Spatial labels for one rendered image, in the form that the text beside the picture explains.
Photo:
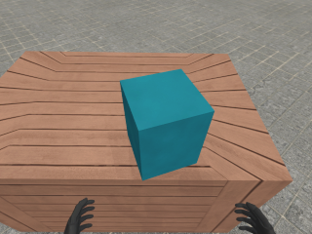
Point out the pedestal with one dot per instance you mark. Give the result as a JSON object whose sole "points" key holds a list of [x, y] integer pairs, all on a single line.
{"points": [[64, 138]]}

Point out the robot right hand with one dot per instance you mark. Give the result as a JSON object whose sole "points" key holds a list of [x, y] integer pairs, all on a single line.
{"points": [[258, 221]]}

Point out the carton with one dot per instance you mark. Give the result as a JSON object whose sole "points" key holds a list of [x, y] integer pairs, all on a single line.
{"points": [[167, 121]]}

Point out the robot left hand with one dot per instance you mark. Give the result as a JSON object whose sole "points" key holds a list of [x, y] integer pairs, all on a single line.
{"points": [[73, 225]]}

